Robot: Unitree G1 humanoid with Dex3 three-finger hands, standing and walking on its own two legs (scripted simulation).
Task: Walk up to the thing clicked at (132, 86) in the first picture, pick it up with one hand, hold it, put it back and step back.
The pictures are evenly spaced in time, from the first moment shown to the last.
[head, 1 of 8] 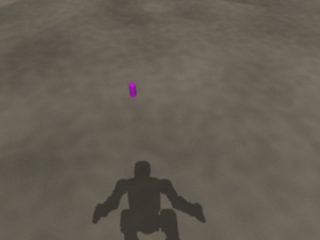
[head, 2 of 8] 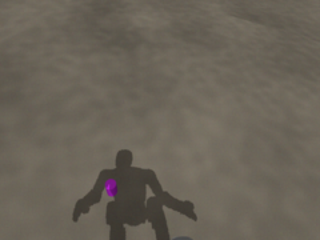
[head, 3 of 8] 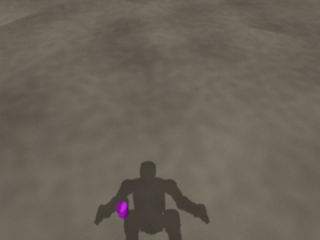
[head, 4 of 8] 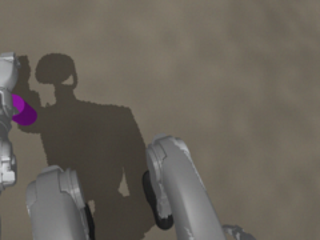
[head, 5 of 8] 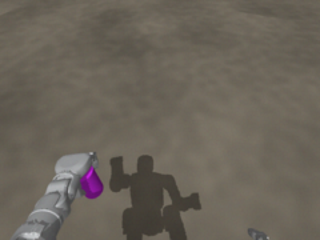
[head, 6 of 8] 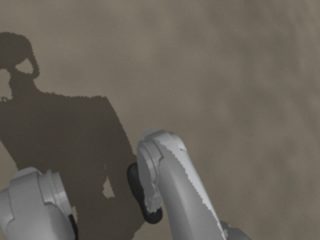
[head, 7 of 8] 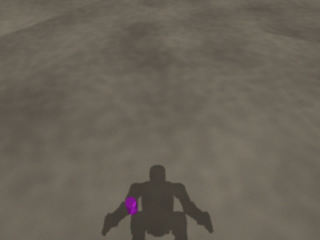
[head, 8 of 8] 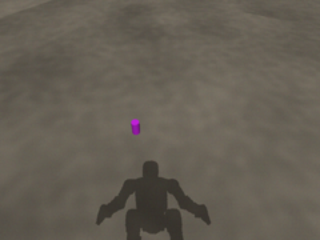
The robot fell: no
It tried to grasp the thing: yes
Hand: left
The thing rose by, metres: 0.65
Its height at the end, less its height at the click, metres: +0.00
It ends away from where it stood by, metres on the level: 0.00
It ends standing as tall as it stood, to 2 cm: yes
